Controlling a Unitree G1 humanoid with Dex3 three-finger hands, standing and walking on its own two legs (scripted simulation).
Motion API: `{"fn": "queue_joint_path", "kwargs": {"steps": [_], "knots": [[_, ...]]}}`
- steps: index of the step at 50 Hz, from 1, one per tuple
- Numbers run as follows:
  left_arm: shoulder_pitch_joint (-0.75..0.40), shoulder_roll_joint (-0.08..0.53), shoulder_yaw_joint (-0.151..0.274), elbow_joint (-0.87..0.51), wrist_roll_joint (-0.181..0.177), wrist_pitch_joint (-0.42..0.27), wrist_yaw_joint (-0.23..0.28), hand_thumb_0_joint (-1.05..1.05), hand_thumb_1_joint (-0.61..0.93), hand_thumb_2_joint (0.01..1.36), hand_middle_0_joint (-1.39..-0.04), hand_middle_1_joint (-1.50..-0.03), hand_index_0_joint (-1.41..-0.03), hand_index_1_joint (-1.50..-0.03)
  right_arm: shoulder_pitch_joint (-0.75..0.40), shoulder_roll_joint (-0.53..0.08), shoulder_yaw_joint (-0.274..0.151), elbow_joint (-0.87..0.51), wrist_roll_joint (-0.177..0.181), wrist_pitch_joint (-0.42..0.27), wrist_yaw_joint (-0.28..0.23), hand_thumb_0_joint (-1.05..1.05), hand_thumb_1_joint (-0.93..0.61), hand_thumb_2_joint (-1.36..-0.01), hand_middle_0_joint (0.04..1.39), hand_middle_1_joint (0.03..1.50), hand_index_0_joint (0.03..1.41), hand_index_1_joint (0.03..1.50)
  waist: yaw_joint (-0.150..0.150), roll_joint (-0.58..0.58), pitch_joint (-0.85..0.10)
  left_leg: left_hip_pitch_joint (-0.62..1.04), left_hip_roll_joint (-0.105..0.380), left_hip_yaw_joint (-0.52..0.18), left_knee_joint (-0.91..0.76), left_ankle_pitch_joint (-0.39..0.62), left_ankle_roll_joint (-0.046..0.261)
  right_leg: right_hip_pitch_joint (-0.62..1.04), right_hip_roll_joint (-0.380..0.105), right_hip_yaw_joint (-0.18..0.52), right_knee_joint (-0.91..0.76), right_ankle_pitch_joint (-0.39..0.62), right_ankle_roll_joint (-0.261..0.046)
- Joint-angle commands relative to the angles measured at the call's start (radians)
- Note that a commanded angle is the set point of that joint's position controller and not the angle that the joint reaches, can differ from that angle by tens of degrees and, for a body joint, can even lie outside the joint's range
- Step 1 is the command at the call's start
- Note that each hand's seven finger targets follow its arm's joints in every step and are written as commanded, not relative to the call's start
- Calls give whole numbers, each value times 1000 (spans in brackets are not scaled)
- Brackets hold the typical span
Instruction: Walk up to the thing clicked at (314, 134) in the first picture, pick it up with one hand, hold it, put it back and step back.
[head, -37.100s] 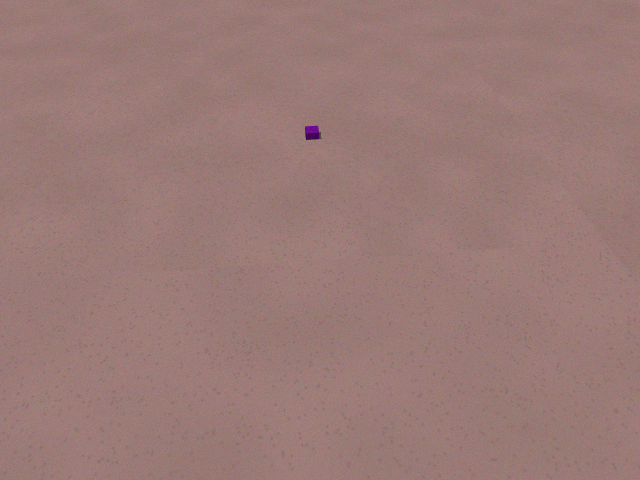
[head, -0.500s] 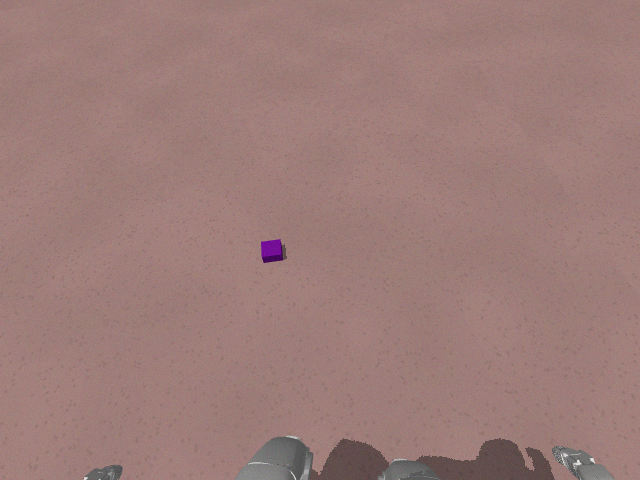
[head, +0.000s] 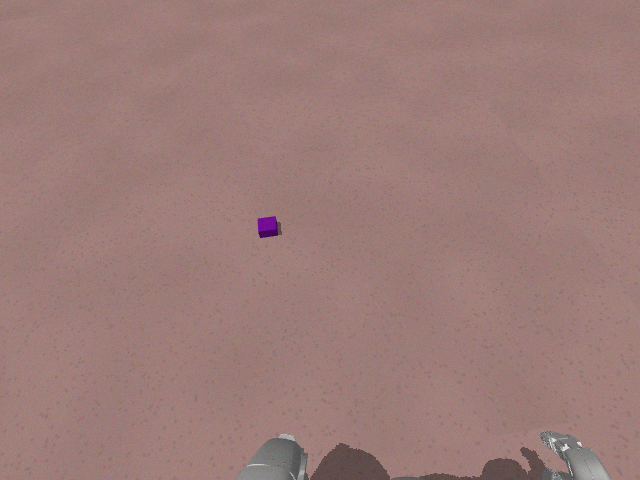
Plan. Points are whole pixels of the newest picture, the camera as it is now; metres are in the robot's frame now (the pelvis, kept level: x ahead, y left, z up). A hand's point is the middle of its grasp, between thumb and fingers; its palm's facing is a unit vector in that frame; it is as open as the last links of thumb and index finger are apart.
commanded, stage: step back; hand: left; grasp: from above
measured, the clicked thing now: (267, 227) +1.05 +0.30 -0.74
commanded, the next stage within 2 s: stand in 1.28 s
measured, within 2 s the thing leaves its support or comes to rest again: neither
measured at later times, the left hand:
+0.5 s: hand out of the picture -0.01 +0.29 -0.14, palm faces +0.08 -0.91 -0.41, open 7.4 cm
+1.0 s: hand out of the picture +0.06 +0.31 -0.14, palm faces +0.06 -0.93 -0.37, open 7.4 cm
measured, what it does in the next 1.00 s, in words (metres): steps on the spot: left foot, then left foot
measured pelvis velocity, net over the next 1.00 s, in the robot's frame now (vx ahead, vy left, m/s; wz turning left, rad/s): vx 0.00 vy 0.04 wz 0.05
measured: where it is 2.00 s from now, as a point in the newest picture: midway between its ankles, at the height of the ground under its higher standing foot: outside the picture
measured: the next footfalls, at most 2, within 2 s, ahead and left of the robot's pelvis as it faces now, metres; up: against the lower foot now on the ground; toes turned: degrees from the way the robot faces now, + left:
left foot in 0.22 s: -0.01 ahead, +0.15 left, +0.00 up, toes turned +2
left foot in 0.70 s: +0.06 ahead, +0.16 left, +0.00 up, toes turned +5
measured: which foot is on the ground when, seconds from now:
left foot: up 0.00-0.20, down 0.22-0.46, up 0.48-0.68, down 0.70-1.00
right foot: down 0.00-1.00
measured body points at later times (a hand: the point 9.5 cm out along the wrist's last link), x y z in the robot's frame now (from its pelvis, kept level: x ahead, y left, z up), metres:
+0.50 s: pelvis -0.04 +0.00 +0.01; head -0.03 +0.00 +0.46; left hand -0.01 +0.33 -0.11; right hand +0.04 -0.30 -0.12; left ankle -0.05 +0.14 -0.71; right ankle -0.01 -0.10 -0.72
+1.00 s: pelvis +0.00 +0.04 +0.01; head +0.02 +0.05 +0.46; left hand +0.06 +0.36 -0.11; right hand +0.14 -0.24 -0.11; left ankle +0.02 +0.16 -0.72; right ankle -0.01 -0.10 -0.72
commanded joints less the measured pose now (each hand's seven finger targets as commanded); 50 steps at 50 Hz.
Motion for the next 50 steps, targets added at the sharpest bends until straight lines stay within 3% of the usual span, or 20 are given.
{"fn": "queue_joint_path", "kwargs": {"steps": [1,6,10,11,12,13,14,16,21,22,23,24,25,28,34,36,37,38,42,50], "knots": [[-113,300,91,-101,2,-41,28,0,900,900,-200,-300,-200,-300,46,-180,-51,-36,9,-27,-12,0,-900,-900,200,300,200,300,-35,-160,-85,17,-36,-36,221,18,-9,-74,-271,239,-268,152,-161],[-15,317,101,-68,13,-47,15,0,900,900,-200,-300,-200,-300,4,-174,-56,-26,-21,-45,15,0,-900,-900,200,300,200,300,40,-215,-68,-1,15,40,-98,-38,-20,54,-271,294,-333,-303,-154],[-59,301,79,-71,1,-29,2,0,900,900,-200,-300,-200,-300,104,-159,-63,45,-15,-72,24,0,-900,-900,200,300,200,300,-23,-202,-102,320,-5,145,-514,57,21,-68,-238,187,-265,-195,-114],[-33,259,60,-64,1,-25,0,0,900,900,-200,-300,-200,-300,136,-176,-78,65,-22,-79,20,0,-900,-900,200,300,200,300,-38,-126,-112,443,16,78,-556,83,41,-163,-191,135,-172,-173,-74],[-58,197,42,-71,-14,-28,-6,0,900,900,-200,-300,-200,-300,137,-246,-91,59,-31,-84,16,0,-900,-900,200,300,200,300,-54,71,-110,450,207,-284,-634,-194,116,-323,-86,42,-42,-189,6],[-112,258,65,-53,-22,-28,0,0,900,900,-200,-300,-200,-300,111,-310,-94,48,-22,-84,19,0,-900,-900,200,300,200,300,-72,113,-58,207,347,-439,-735,-463,229,-223,-38,-31,148,-202,23],[-103,268,65,-52,-18,-32,-5,0,900,900,-200,-300,-200,-300,57,-287,-87,29,-26,-94,20,0,-900,-900,200,300,200,300,-48,49,-23,162,343,-403,-729,-379,239,-188,-56,25,205,-174,14],[-61,227,56,-33,-28,-42,-14,0,900,900,-200,-300,-200,-300,33,-226,-62,30,-27,-106,15,0,-900,-900,200,300,200,300,-25,48,-40,261,261,-250,-660,-135,193,-200,-69,21,128,-107,12],[43,214,65,36,-11,-65,-4,0,900,900,-200,-300,-200,-300,20,-188,-49,31,-10,-75,24,0,-900,-900,200,300,200,300,15,86,-87,95,163,-38,-469,12,103,188,9,-67,-252,64,5],[75,246,75,46,-3,-70,5,0,900,900,-200,-300,-200,-300,37,-140,-37,22,-2,-74,21,0,-900,-900,200,300,200,300,27,-22,-99,-1,116,-5,-336,22,67,279,-68,89,-299,8,-18],[100,338,94,47,5,-75,9,0,900,900,-200,-300,-200,-300,9,-116,-33,5,-3,-71,19,0,-900,-900,200,300,200,300,48,-206,-81,-163,-20,65,-122,-93,36,271,-275,442,-435,-258,-105],[65,376,101,28,1,-77,6,0,900,900,-200,-300,-200,-300,12,-164,-49,14,-14,-67,7,0,-900,-900,200,300,200,300,39,-168,-8,-116,16,20,-3,-134,23,96,-427,564,-488,-364,-193],[24,355,100,4,-3,-81,5,0,900,900,-200,-300,-200,-300,46,-189,-54,26,-7,-73,9,0,-900,-900,200,300,200,300,19,-108,-2,-93,38,-25,23,-89,23,88,-433,544,-463,-259,-235],[-29,294,81,-5,-10,-88,7,0,900,900,-200,-300,-200,-300,104,-165,-53,61,-5,-84,16,0,-900,-900,200,300,200,300,-12,-122,-56,13,65,3,-52,8,12,61,-317,293,-389,-16,-163],[-97,245,39,-17,-21,-55,-1,0,900,900,-200,-300,-200,-300,120,-132,-53,97,-14,-90,11,0,-900,-900,200,300,200,300,-57,-145,-120,362,33,133,-458,260,6,-100,-200,78,-162,273,-74],[-63,176,18,-11,-44,-38,-3,0,900,900,-200,-300,-200,-300,49,-211,-58,74,-20,-101,0,0,-900,-900,200,300,200,300,-26,64,-147,309,262,-192,-600,170,99,-120,-58,1,-30,66,12],[-41,224,35,25,-46,-29,3,0,900,900,-200,-300,-200,-300,7,-257,-61,65,-13,-99,3,0,-900,-900,200,300,200,300,-14,75,-130,148,331,-239,-628,41,186,3,-43,-9,35,-123,14],[-24,226,32,39,-38,-29,2,0,900,900,-200,-300,-200,-300,-32,-243,-59,63,-15,-98,5,0,-900,-900,200,300,200,300,-2,51,-119,139,326,-216,-623,39,193,35,-52,-5,17,-114,9],[-7,226,29,88,-37,-51,5,0,900,900,-200,-300,-200,-300,-75,-171,-30,86,1,-96,5,0,-900,-900,200,300,200,300,11,77,-165,211,203,-21,-499,351,69,116,-85,49,-192,199,-6],[-102,236,19,104,-36,-54,10,0,900,900,-200,-300,-200,-300,-96,-144,-28,139,10,-92,0,0,-900,-900,200,300,200,300,-23,-41,-209,355,162,80,-472,532,44,128,-137,80,-245,451,-6]]}}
